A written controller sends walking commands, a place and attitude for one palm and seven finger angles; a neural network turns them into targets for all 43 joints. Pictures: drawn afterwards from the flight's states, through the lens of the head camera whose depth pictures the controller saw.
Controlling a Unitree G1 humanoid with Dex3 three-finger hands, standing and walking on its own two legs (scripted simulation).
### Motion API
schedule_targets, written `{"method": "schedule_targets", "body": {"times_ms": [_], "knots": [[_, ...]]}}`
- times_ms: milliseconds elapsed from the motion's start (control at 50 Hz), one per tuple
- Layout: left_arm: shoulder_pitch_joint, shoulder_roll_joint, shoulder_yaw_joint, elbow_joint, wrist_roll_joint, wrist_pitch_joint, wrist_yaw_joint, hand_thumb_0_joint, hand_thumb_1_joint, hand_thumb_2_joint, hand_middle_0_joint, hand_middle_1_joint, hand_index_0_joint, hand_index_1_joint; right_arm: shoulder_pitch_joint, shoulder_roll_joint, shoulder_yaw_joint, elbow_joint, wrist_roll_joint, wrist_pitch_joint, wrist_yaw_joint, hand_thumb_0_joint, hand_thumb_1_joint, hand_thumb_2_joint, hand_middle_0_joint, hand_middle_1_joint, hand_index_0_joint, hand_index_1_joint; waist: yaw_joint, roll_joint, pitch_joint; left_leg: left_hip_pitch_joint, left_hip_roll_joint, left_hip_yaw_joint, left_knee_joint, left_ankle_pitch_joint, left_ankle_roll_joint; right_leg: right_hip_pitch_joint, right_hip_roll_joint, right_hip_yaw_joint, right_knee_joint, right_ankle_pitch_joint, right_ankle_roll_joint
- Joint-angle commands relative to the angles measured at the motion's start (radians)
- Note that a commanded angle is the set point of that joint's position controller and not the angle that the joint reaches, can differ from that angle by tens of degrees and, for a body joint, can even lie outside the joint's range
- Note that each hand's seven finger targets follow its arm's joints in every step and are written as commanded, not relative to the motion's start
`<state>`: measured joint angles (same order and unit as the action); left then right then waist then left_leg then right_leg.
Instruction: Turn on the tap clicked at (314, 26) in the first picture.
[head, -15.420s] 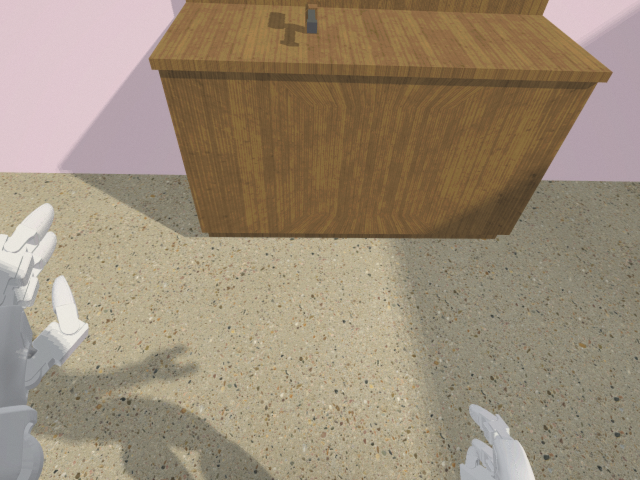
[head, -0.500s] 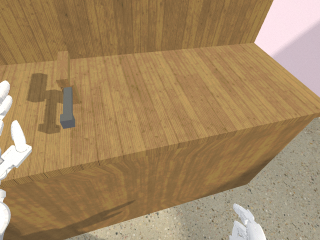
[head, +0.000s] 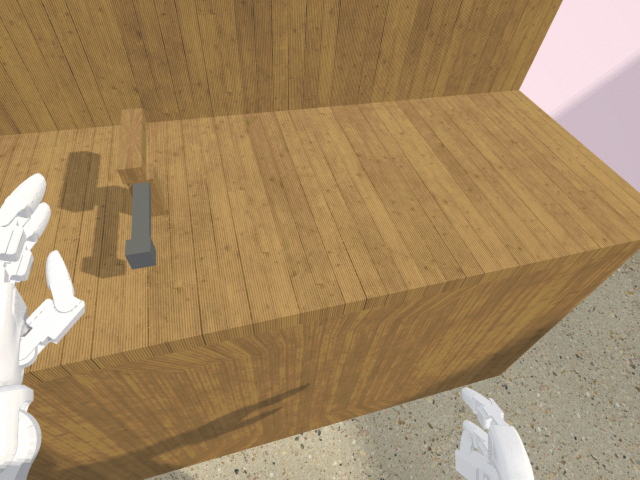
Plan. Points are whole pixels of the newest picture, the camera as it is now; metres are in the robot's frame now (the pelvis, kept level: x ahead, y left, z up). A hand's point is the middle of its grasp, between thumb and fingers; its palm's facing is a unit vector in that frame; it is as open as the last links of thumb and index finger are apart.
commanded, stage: come to a stop and stand still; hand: left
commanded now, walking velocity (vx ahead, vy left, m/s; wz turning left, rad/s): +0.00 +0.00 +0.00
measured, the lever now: (141, 252) +0.34 +0.26 +0.09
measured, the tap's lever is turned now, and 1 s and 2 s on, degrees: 0 0 0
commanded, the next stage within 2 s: look again from close up in 0.30 s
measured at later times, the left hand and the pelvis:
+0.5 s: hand (93, 301) +0.23 +0.24 +0.16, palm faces +0.40 -0.84 -0.35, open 7.4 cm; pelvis +0.01 -0.01 +0.00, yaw +0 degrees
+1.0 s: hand (104, 299) +0.23 +0.23 +0.17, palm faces +0.40 -0.85 -0.35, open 7.4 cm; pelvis +0.01 -0.02 +0.00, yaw +0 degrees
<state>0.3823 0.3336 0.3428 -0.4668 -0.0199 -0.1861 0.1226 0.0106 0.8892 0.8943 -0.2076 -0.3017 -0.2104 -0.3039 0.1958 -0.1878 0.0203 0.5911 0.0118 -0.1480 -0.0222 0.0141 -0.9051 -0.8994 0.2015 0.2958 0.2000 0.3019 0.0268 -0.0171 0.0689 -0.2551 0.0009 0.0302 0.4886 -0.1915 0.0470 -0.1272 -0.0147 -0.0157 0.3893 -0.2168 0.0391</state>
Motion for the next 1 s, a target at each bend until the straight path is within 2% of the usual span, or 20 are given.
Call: {"method": "schedule_targets", "body": {"times_ms": [0, 260, 280, 360, 380, 440, 460, 480, 560, 580, 660, 680, 760, 780, 820, 860, 880, 900, 960, 980], "knots": [[-0.062, 0.168, 0.101, -0.232, -0.007, -0.059, 0.015, 0.0, 0.9, 0.9, -0.2, -0.3, -0.2, -0.3, -0.081, -0.128, -0.057, -0.167, 0.011, -0.04, -0.01, 0.0, -0.9, -0.9, 0.2, 0.3, 0.2, 0.3, -0.006, 0.088, -0.167, 0.089, 0.088, -0.097, -0.114, 0.071, -0.016, 0.012, -0.02, 0.018, -0.028, 0.136, -0.045], [-0.018, 0.185, 0.119, -0.238, -0.019, -0.049, 0.018, 0.0, 0.9, 0.9, -0.2, -0.3, -0.2, -0.3, -0.094, -0.129, -0.058, -0.168, 0.017, -0.019, -0.018, 0.0, -0.9, -0.9, 0.2, 0.3, 0.2, 0.3, -0.008, 0.088, -0.16, 0.099, 0.082, -0.086, -0.094, 0.088, -0.016, -0.002, -0.033, 0.028, -0.031, 0.154, -0.049], [-0.023, 0.162, 0.096, -0.223, -0.019, -0.049, 0.016, 0.0, 0.9, 0.9, -0.2, -0.3, -0.2, -0.3, -0.086, -0.134, -0.058, -0.165, 0.012, -0.015, -0.018, 0.0, -0.9, -0.9, 0.2, 0.3, 0.2, 0.3, -0.011, 0.087, -0.149, 0.079, 0.083, -0.089, -0.103, 0.065, -0.015, -0.002, -0.029, 0.02, -0.032, 0.134, -0.046], [-0.024, 0.188, 0.118, -0.234, -0.018, -0.045, 0.021, 0.0, 0.9, 0.9, -0.2, -0.3, -0.2, -0.3, -0.097, -0.128, -0.057, -0.168, 0.017, -0.016, -0.022, 0.0, -0.9, -0.9, 0.2, 0.3, 0.2, 0.3, -0.009, 0.074, -0.142, 0.079, 0.082, -0.093, -0.112, 0.018, -0.014, -0.005, -0.033, 0.031, -0.042, 0.118, -0.049], [-0.027, 0.164, 0.098, -0.213, -0.02, -0.045, 0.018, 0.0, 0.9, 0.9, -0.2, -0.3, -0.2, -0.3, -0.087, -0.133, -0.056, -0.165, 0.012, -0.012, -0.021, 0.0, -0.9, -0.9, 0.2, 0.3, 0.2, 0.3, -0.012, 0.067, -0.134, 0.06, 0.082, -0.096, -0.116, -0.002, -0.013, -0.004, -0.031, 0.027, -0.044, 0.103, -0.048], [-0.036, 0.175, 0.105, -0.228, -0.02, -0.046, 0.019, 0.0, 0.9, 0.9, -0.2, -0.3, -0.2, -0.3, -0.09, -0.13, -0.06, -0.17, 0.014, -0.015, -0.021, 0.0, -0.9, -0.9, 0.2, 0.3, 0.2, 0.3, -0.01, 0.081, -0.139, 0.062, 0.085, -0.102, -0.122, -0.016, -0.013, 0.0, -0.035, 0.035, -0.043, 0.096, -0.051], [-0.021, 0.195, 0.129, -0.235, -0.02, -0.043, 0.023, 0.0, 0.9, 0.9, -0.2, -0.3, -0.2, -0.3, -0.098, -0.127, -0.057, -0.166, 0.017, -0.014, -0.023, 0.0, -0.9, -0.9, 0.2, 0.3, 0.2, 0.3, -0.008, 0.083, -0.15, 0.077, 0.085, -0.1, -0.118, 0.009, -0.012, 0.003, -0.035, 0.029, -0.041, 0.11, -0.049], [-0.021, 0.162, 0.097, -0.224, -0.022, -0.043, 0.019, 0.0, 0.9, 0.9, -0.2, -0.3, -0.2, -0.3, -0.087, -0.131, -0.056, -0.163, 0.011, -0.01, -0.022, 0.0, -0.9, -0.9, 0.2, 0.3, 0.2, 0.3, -0.012, 0.073, -0.147, 0.064, 0.083, -0.106, -0.121, 0.01, -0.012, 0.009, -0.03, 0.02, -0.04, 0.108, -0.049], [0.008, 0.194, 0.131, -0.227, -0.023, -0.039, 0.023, 0.0, 0.9, 0.9, -0.2, -0.3, -0.2, -0.3, -0.096, -0.126, -0.057, -0.165, 0.017, -0.01, -0.023, 0.0, -0.9, -0.9, 0.2, 0.3, 0.2, 0.3, -0.007, 0.067, -0.159, 0.084, 0.085, -0.101, -0.103, 0.069, -0.011, 0.014, -0.04, 0.028, -0.041, 0.145, -0.05], [0.006, 0.161, 0.101, -0.217, -0.024, -0.039, 0.018, 0.0, 0.9, 0.9, -0.2, -0.3, -0.2, -0.3, -0.085, -0.129, -0.057, -0.162, 0.013, -0.006, -0.021, 0.0, -0.9, -0.9, 0.2, 0.3, 0.2, 0.3, -0.012, 0.055, -0.16, 0.08, 0.082, -0.099, -0.101, 0.07, -0.011, 0.014, -0.037, 0.021, -0.04, 0.144, -0.049], [-0.003, 0.192, 0.123, -0.244, -0.024, -0.037, 0.022, 0.0, 0.9, 0.9, -0.2, -0.3, -0.2, -0.3, -0.101, -0.127, -0.057, -0.164, 0.019, -0.006, -0.024, 0.0, -0.9, -0.9, 0.2, 0.3, 0.2, 0.3, -0.009, 0.083, -0.162, 0.1, 0.087, -0.1, -0.099, 0.091, -0.012, 0.004, -0.045, 0.03, -0.038, 0.153, -0.051], [-0.005, 0.162, 0.095, -0.232, -0.025, -0.037, 0.019, 0.0, 0.9, 0.9, -0.2, -0.3, -0.2, -0.3, -0.091, -0.13, -0.056, -0.163, 0.014, -0.002, -0.023, 0.0, -0.9, -0.9, 0.2, 0.3, 0.2, 0.3, -0.013, 0.085, -0.155, 0.087, 0.085, -0.1, -0.105, 0.075, -0.011, 0.005, -0.038, 0.023, -0.038, 0.14, -0.05], [-0.01, 0.195, 0.123, -0.238, -0.024, -0.033, 0.025, 0.0, 0.9, 0.9, -0.2, -0.3, -0.2, -0.3, -0.103, -0.126, -0.056, -0.168, 0.019, -0.003, -0.026, 0.0, -0.9, -0.9, 0.2, 0.3, 0.2, 0.3, -0.009, 0.083, -0.139, 0.075, 0.091, -0.109, -0.125, 0.016, -0.012, 0.002, -0.039, 0.027, -0.045, 0.109, -0.05], [-0.017, 0.16, 0.092, -0.226, -0.028, -0.033, 0.019, 0.0, 0.9, 0.9, -0.2, -0.3, -0.2, -0.3, -0.09, -0.127, -0.054, -0.162, 0.014, 0.001, -0.025, 0.0, -0.9, -0.9, 0.2, 0.3, 0.2, 0.3, -0.015, 0.08, -0.136, 0.068, 0.09, -0.117, -0.141, 0.001, -0.015, 0.0, -0.025, 0.017, -0.042, 0.094, -0.049], [-0.033, 0.176, 0.103, -0.235, -0.03, -0.032, 0.019, 0.0, 0.9, 0.9, -0.2, -0.3, -0.2, -0.3, -0.093, -0.125, -0.054, -0.167, 0.014, 0.0, -0.027, 0.0, -0.9, -0.9, 0.2, 0.3, 0.2, 0.3, -0.014, 0.09, -0.128, 0.067, 0.105, -0.131, -0.17, -0.016, -0.02, -0.003, -0.013, 0.012, -0.043, 0.071, -0.043], [-0.033, 0.195, 0.12, -0.265, -0.031, -0.029, 0.02, 0.0, 0.9, 0.9, -0.2, -0.3, -0.2, -0.3, -0.104, -0.121, -0.054, -0.172, 0.02, -0.002, -0.028, 0.0, -0.9, -0.9, 0.2, 0.3, 0.2, 0.3, -0.014, 0.118, -0.136, 0.094, 0.116, -0.141, -0.182, 0.012, -0.025, -0.008, -0.005, 0.009, -0.035, 0.07, -0.041], [-0.031, 0.164, 0.092, -0.252, -0.035, -0.027, 0.015, 0.0, 0.9, 0.9, -0.2, -0.3, -0.2, -0.3, -0.093, -0.124, -0.054, -0.172, 0.015, 0.001, -0.026, 0.0, -0.9, -0.9, 0.2, 0.3, 0.2, 0.3, -0.016, 0.133, -0.131, 0.089, 0.121, -0.144, -0.192, 0.007, -0.024, -0.012, 0.004, 0.0, -0.031, 0.057, -0.038], [-0.046, 0.175, 0.1, -0.273, -0.033, -0.028, 0.016, 0.0, 0.9, 0.9, -0.2, -0.3, -0.2, -0.3, -0.094, -0.122, -0.06, -0.181, 0.018, -0.003, -0.024, 0.0, -0.9, -0.9, 0.2, 0.3, 0.2, 0.3, -0.014, 0.142, -0.142, 0.102, 0.134, -0.15, -0.19, 0.025, -0.026, -0.01, 0.0, 0.004, -0.029, 0.057, -0.038], [-0.012, 0.189, 0.116, -0.269, -0.037, -0.02, 0.016, 0.0, 0.9, 0.9, -0.2, -0.3, -0.2, -0.3, -0.093, -0.118, -0.06, -0.182, 0.021, -0.004, -0.019, 0.0, -0.9, -0.9, 0.2, 0.3, 0.2, 0.3, -0.014, 0.136, -0.151, 0.123, 0.143, -0.143, -0.177, 0.069, -0.031, -0.021, 0.008, -0.003, -0.031, 0.06, -0.035], [-0.003, 0.164, 0.093, -0.25, -0.039, -0.016, 0.012, 0.0, 0.9, 0.9, -0.2, -0.3, -0.2, -0.3, -0.085, -0.121, -0.058, -0.182, 0.015, 0.002, -0.016, 0.0, -0.9, -0.9, 0.2, 0.3, 0.2, 0.3, -0.016, 0.139, -0.145, 0.106, 0.145, -0.14, -0.175, 0.055, -0.026, -0.021, 0.011, -0.006, -0.038, 0.052, -0.034]]}}
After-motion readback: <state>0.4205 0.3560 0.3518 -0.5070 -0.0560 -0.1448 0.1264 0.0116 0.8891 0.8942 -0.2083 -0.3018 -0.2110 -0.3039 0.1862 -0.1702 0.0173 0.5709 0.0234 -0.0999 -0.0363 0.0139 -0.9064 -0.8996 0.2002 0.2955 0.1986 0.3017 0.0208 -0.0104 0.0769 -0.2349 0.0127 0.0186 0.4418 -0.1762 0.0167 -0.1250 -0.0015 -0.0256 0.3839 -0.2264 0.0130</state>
